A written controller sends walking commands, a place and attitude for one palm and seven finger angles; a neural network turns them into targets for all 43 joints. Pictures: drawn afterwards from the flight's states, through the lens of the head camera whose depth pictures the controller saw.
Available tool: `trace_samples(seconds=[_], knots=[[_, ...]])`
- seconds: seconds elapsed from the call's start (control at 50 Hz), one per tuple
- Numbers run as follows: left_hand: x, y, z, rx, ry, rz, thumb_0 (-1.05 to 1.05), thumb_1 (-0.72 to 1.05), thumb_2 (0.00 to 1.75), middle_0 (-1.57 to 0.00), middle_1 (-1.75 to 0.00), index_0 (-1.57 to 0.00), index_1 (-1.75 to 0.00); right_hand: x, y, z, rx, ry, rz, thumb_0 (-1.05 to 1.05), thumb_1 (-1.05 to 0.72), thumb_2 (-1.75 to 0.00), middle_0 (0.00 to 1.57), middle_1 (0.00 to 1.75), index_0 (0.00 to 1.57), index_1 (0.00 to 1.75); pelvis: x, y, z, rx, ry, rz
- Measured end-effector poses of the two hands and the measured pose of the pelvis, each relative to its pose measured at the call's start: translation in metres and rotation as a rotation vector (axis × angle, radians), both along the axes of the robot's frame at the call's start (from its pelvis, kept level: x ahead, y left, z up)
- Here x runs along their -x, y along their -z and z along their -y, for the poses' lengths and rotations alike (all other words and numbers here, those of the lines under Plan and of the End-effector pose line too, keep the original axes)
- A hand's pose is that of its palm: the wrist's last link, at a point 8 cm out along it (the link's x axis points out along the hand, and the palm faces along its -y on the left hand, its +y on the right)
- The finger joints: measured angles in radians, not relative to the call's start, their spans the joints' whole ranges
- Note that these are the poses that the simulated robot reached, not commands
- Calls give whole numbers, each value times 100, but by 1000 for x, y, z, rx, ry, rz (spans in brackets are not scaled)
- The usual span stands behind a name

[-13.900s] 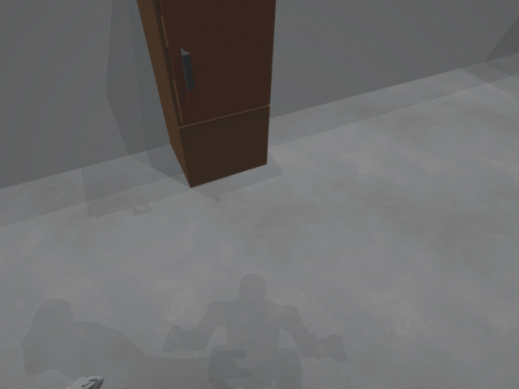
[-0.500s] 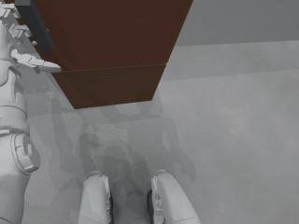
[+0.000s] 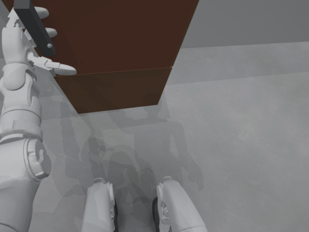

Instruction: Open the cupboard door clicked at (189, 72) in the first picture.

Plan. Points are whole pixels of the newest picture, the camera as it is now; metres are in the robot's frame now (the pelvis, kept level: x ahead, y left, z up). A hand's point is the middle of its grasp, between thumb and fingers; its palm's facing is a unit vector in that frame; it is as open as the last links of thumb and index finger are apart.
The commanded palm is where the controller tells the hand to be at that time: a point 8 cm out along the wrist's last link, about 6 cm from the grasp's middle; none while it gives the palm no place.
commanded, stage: slide the fingers in behind the handle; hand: left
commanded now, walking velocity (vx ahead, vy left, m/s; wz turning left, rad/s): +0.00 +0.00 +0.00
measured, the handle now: (37, 23) +0.59 +0.23 +0.06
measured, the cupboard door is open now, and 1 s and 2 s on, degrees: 0 0 31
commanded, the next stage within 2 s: close the thumb around the handle in 0.34 s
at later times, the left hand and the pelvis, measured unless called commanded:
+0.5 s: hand (48, 45) +0.55 +0.20 +0.05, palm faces +0.10 -0.99 -0.02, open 14.0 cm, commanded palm +0.52 +0.23 +0.05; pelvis +0.00 +0.00 +0.00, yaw +0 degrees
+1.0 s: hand (48, 46) +0.54 +0.20 +0.05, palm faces +0.10 -0.99 -0.03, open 6.5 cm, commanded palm +0.52 +0.24 +0.05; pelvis +0.00 +0.00 +0.00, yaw +0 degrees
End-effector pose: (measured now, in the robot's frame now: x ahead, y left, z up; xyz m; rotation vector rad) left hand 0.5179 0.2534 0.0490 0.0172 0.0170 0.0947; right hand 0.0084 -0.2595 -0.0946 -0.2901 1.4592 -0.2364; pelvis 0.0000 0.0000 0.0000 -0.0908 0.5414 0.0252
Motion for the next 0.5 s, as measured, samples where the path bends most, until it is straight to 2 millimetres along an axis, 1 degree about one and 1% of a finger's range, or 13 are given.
trace_samples(seconds=[0.12, 0.5], knots=[[-2, 0, 3, -13, -7, -1, -1, -50, 30, -29, -120, -30, -120, -1, 0, -1, -5, 5, 12, 0, -91, -90, 20, 30, 20, 30, 0, 0, 0, -3, 4, 2], [-1, 0, -2, -5, -7, 6, -1, -50, 30, -31, -120, -30, -120, 1, 1, -2, -3, 7, -3, 0, -91, -90, 20, 30, 20, 30, -1, 0, -2, -3, 6, 0]])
